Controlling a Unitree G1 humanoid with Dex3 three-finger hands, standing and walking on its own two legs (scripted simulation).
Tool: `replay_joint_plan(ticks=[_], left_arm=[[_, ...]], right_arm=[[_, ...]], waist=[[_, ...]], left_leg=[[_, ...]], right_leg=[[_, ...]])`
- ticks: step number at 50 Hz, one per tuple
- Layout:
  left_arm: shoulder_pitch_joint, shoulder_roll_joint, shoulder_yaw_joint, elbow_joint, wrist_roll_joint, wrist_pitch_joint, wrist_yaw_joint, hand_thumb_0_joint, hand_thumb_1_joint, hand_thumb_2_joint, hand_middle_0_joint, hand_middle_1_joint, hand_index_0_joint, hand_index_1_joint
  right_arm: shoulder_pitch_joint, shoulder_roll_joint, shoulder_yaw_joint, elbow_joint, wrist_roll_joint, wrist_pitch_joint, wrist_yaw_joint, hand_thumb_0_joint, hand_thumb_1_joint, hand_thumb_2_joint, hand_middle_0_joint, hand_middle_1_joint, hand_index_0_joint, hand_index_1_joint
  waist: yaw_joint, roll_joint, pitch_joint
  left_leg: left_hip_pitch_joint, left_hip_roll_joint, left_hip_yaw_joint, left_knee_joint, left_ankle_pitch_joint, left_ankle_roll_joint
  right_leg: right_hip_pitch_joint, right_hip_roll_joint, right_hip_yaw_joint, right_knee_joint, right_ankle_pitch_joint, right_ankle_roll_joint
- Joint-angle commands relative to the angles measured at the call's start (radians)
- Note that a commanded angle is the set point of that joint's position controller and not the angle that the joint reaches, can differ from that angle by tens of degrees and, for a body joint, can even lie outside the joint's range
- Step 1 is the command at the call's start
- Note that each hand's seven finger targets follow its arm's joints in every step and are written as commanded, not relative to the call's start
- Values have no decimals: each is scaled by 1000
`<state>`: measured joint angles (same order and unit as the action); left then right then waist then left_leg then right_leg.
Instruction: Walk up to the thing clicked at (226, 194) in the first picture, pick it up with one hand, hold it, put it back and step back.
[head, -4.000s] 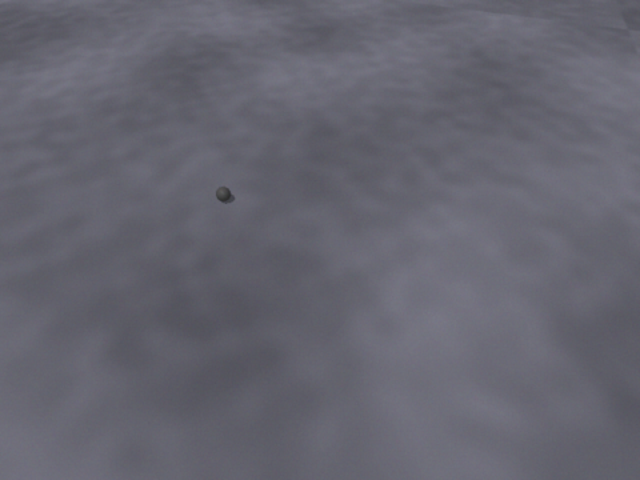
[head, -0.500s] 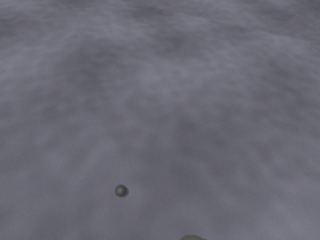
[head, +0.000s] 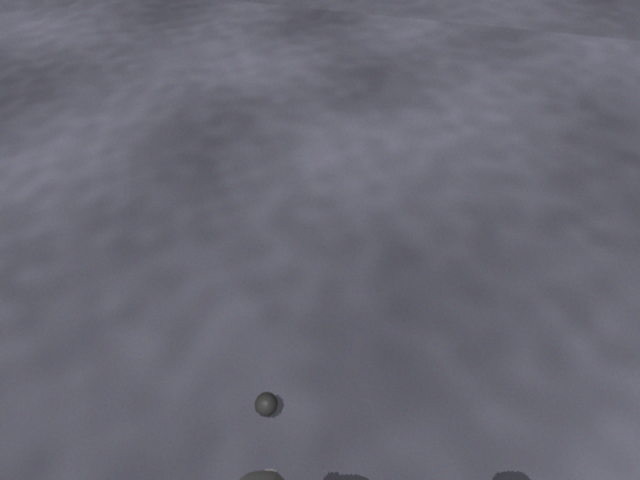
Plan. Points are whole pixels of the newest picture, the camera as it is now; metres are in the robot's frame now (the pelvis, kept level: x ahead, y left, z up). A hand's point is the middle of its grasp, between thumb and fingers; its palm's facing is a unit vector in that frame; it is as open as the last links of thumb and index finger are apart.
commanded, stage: walk up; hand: left
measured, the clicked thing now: (266, 404) +0.44 +0.22 -0.73
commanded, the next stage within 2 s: stand in 1.64 s
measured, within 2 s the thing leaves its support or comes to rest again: neither
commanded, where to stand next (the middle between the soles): +0.08 -0.02 m, yaw -1 degrees
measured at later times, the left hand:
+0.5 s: hand out of the picture +0.07 +0.27 -0.15, palm faces +0.01 -0.94 -0.33, open 7.4 cm
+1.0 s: hand out of the picture +0.15 +0.26 -0.13, palm faces -0.01 -0.95 -0.32, open 7.4 cm
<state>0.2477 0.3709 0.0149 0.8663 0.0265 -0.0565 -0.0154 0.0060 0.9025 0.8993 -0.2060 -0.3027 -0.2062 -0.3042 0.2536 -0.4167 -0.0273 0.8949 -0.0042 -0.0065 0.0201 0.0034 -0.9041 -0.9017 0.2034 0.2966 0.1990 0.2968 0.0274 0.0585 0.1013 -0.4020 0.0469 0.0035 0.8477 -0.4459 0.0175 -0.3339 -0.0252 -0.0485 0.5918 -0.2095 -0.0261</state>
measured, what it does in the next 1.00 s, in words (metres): steps on the spot: left foot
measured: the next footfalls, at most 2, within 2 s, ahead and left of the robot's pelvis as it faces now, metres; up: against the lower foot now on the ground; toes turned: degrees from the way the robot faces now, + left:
left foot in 0.06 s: +0.10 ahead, +0.15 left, +0.00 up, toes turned +2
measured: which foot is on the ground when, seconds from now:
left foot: up 0.00-0.04, down 0.06-1.00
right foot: down 0.00-1.00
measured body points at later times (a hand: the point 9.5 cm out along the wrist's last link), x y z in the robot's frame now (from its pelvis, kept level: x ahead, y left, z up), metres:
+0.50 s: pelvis +0.04 +0.02 +0.01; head +0.05 +0.02 +0.46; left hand +0.07 +0.32 -0.12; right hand +0.14 -0.28 -0.12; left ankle +0.06 +0.15 -0.73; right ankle +0.07 -0.11 -0.73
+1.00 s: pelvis +0.05 +0.01 +0.02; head +0.06 +0.01 +0.47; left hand +0.15 +0.31 -0.11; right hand +0.14 -0.29 -0.11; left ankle +0.06 +0.15 -0.73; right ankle +0.07 -0.11 -0.73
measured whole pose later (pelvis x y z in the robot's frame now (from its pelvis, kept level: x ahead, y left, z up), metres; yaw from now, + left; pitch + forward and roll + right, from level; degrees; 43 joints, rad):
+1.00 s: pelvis +0.05 +0.01 +0.02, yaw +0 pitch -2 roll +0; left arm 0.04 0.33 0.01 1.16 0.01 -0.01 -0.02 0.01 0.91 0.90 -0.20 -0.30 -0.20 -0.30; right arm 0.07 -0.36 0.00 1.16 0.00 -0.02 0.00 0.00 -0.90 -0.90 0.20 0.30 0.20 0.30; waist 0.00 0.00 0.05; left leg -0.13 0.04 0.02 0.33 -0.17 -0.03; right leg -0.14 -0.02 -0.02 0.33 -0.16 0.01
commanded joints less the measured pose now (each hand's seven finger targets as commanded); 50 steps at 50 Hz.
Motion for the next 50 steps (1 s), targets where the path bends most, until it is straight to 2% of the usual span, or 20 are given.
replay_joint_plan(ticks=[1, 2, 3, 4, 5, 6, 7, 9, 10, 11, 15, 17, 20, 24, 26, 31, 38, 43, 44, 50], left_arm=[[-48, 264, 78, -53, -11, 3, 19, 0, 900, 900, -200, -300, -200, -300], [-75, 258, 70, -55, -18, 12, 16, 0, 900, 900, -200, -300, -200, -300], [-78, 219, 56, -51, -25, 20, 15, 0, 900, 900, -200, -300, -200, -300], [-85, 181, 42, -49, -30, 27, 14, 0, 900, 900, -200, -300, -200, -300], [-63, 146, 33, -38, -41, 34, 12, 0, 900, 900, -200, -300, -200, -300], [-34, 201, 46, 4, -40, 46, 16, 0, 900, 900, -200, -300, -200, -300], [-20, 233, 60, 38, -32, 47, 14, 0, 900, 900, -200, -300, -200, -300], [-16, 209, 57, 76, -27, 40, 5, 0, 900, 900, -200, -300, -200, -300], [-18, 207, 54, 88, -28, 37, 6, 0, 900, 900, -200, -300, -200, -300], [-27, 211, 53, 96, -27, 35, 6, 0, 900, 900, -200, -300, -200, -300], [-80, 208, 41, 129, -24, 35, 6, 0, 900, 900, -200, -300, -200, -300], [-97, 216, 40, 148, -25, 31, 5, 0, 900, 900, -200, -300, -200, -300], [-129, 213, 33, 168, -28, 23, 4, 0, 900, 900, -200, -300, -200, -300], [-152, 208, 27, 197, -30, 11, 8, 0, 900, 900, -200, -300, -200, -300], [-162, 206, 26, 206, -32, 11, 12, 0, 900, 900, -200, -300, -200, -300], [-183, 193, 23, 230, -33, 19, 16, 0, 900, 900, -200, -300, -200, -300], [-222, 185, 28, 239, -30, 23, 20, 0, 900, 900, -200, -300, -200, -300], [-232, 187, 28, 244, -23, 29, 17, 0, 900, 900, -200, -300, -200, -300], [-237, 185, 32, 246, -22, 29, 17, 0, 900, 900, -200, -300, -200, -300], [-249, 183, 35, 242, -21, 32, 15, 0, 900, 900, -200, -300, -200, -300]], right_arm=[[73, -147, -52, 7, -7, -29, -15, 0, -900, -900, 200, 300, 200, 300], [96, -143, -54, 24, -11, -36, -20, 0, -900, -900, 200, 300, 200, 300], [84, -156, -59, 33, -14, -41, -25, 0, -900, -900, 200, 300, 200, 300], [75, -188, -65, 32, -24, -45, -30, 0, -900, -900, 200, 300, 200, 300], [-5, -235, -64, 5, -26, -53, -32, 0, -900, -900, 200, 300, 200, 300], [-92, -283, -66, -13, -17, -51, -28, 0, -900, -900, 200, 300, 200, 300], [-145, -272, -63, -10, -12, -43, -26, 0, -900, -900, 200, 300, 200, 300], [-150, -212, -36, 8, -12, -37, -23, 0, -900, -900, 200, 300, 200, 300], [-155, -195, -30, 13, -12, -38, -22, 0, -900, -900, 200, 300, 200, 300], [-147, -196, -29, 23, -9, -40, -19, 0, -900, -900, 200, 300, 200, 300], [-155, -200, -24, 53, -5, -33, -18, 0, -900, -900, 200, 300, 200, 300], [-167, -191, -20, 66, -3, -31, -19, 0, -900, -900, 200, 300, 200, 300], [-174, -177, -14, 89, 2, -39, -21, 0, -900, -900, 200, 300, 200, 300], [-164, -166, -10, 122, 12, -45, -24, 0, -900, -900, 200, 300, 200, 300], [-172, -165, -13, 133, 14, -42, -26, 0, -900, -900, 200, 300, 200, 300], [-213, -155, -12, 157, 13, -31, -26, 0, -900, -900, 200, 300, 200, 300], [-235, -149, -11, 190, 5, -29, -26, 0, -900, -900, 200, 300, 200, 300], [-254, -152, -9, 200, 1, -29, -26, 0, -900, -900, 200, 300, 200, 300], [-244, -148, -9, 202, 1, -30, -25, 0, -900, -900, 200, 300, 200, 300], [-237, -148, -8, 205, -1, -34, -27, 0, -900, -900, 200, 300, 200, 300]], waist=[[-24, -229, -130], [-48, -210, -139], [-51, -161, -131], [-57, -71, -123], [-15, 60, -95], [-4, 105, -64], [17, 62, -20], [27, 51, -5], [23, 64, -11], [13, 76, -38], [-4, 85, -48], [-5, 41, -28], [-16, -10, -62], [-31, -72, -163], [-34, -89, -184], [-24, -107, -160], [-23, -86, -172], [-21, -63, -134], [-24, -62, -146], [-26, -48, -146]], left_leg=[[136, -26, 40, -208, 136, -14], [225, -37, 51, -288, 226, -6], [265, -33, 28, -337, 258, 1], [271, 53, -97, -421, 217, 20], [179, 197, -335, -537, 56, 68], [-6, 282, -419, -605, -194, 151], [-133, 261, -367, -597, -283, 160], [-108, 147, -213, -551, -239, 78], [-78, 123, -187, -532, -176, 52], [-46, 113, -176, -509, -126, 39], [0, 112, -180, -540, -171, 34], [16, 96, -164, -521, -125, 27], [120, 84, -136, -490, 58, 23], [242, 79, -86, -436, 356, 17], [272, 82, -76, -442, 413, 16], [296, 83, -71, -476, 413, 11], [306, 89, -62, -522, 453, -1], [277, 86, -65, -560, 359, -1], [277, 92, -66, -563, 386, -3], [277, 89, -64, -577, 362, -6]], right_leg=[[2, -186, 174, -148, 8, -156], [-62, -187, 164, -96, -12, -136], [-107, -165, 151, -65, -55, -103], [-162, -132, 127, -17, -122, -62], [-155, -37, 79, 47, -223, -14], [-28, -18, 59, 138, -299, -3], [94, -36, 71, 154, -271, -6], [112, -28, 71, -1, -204, -14], [110, -30, 72, -53, -133, -14], [128, -32, 78, -80, -92, -14], [110, -42, 105, -134, -171, -10], [91, -63, 138, -184, -197, -14], [74, -82, 148, -222, -105, -16], [150, -113, 143, -223, 176, -9], [172, -120, 134, -227, 232, -5], [166, -119, 125, -268, 185, 6], [214, -117, 114, -288, 212, 11], [218, -114, 117, -316, 138, 15], [237, -112, 109, -311, 148, 13], [243, -110, 113, -318, 130, 15]])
